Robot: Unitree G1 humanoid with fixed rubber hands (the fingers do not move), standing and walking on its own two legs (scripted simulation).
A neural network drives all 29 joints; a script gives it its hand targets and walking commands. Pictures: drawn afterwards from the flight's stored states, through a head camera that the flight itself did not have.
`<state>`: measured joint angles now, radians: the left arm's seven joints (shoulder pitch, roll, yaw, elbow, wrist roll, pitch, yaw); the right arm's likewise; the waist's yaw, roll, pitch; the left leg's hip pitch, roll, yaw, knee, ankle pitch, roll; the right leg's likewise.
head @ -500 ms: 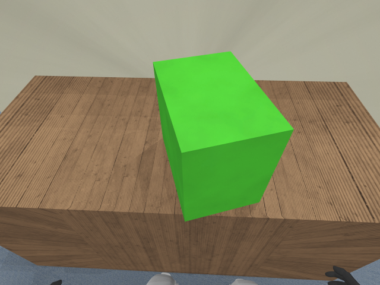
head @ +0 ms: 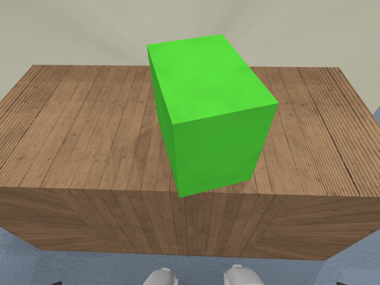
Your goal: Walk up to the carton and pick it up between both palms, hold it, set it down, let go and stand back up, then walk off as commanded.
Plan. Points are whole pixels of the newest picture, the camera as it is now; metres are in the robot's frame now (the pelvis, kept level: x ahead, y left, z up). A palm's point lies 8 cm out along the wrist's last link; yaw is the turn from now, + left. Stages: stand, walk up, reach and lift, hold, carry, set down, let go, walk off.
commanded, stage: walk up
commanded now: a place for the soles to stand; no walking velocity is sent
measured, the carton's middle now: (200, 115) +0.52 -0.01 +0.05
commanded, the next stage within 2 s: reach and lift in 1.06 s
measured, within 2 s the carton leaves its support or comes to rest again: neither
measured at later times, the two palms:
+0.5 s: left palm out of the picture +0.09 +0.30 -0.09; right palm out of the picture +0.11 -0.33 -0.09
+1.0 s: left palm out of the picture +0.11 +0.31 -0.09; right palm out of the picture +0.11 -0.32 -0.09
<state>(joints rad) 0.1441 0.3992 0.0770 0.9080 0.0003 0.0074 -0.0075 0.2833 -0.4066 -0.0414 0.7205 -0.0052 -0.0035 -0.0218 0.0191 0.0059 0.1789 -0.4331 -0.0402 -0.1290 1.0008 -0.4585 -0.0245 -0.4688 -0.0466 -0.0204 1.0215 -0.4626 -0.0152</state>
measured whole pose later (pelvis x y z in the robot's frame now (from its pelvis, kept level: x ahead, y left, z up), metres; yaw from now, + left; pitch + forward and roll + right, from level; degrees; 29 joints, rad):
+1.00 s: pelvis +0.00 -0.01 +0.00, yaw +0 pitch -5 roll +0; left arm 0.09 0.40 0.08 0.91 0.00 0.00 -0.01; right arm 0.21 -0.42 -0.04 0.72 -0.01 -0.01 -0.02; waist 0.02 0.02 0.19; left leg -0.44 -0.04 -0.13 0.98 -0.47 -0.04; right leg -0.47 -0.04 -0.02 1.00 -0.45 0.00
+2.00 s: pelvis +0.00 -0.04 +0.04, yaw -1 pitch +2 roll +1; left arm 0.21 0.21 0.03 0.35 0.00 0.16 0.13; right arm 0.21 -0.24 -0.08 0.71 0.00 -0.30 0.11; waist 0.03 -0.06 0.03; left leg -0.42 0.03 -0.13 0.63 -0.26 -0.08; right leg -0.47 0.00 -0.04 0.68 -0.26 -0.04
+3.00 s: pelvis +0.04 -0.04 +0.06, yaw -1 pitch +7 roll +1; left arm 0.23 0.04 -0.10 0.17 0.00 -0.13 0.29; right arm 0.12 -0.30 0.06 0.65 0.27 -0.47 0.19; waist 0.03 -0.06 -0.03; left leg -0.37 0.04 -0.13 0.48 -0.23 -0.10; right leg -0.43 0.00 -0.04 0.56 -0.25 -0.04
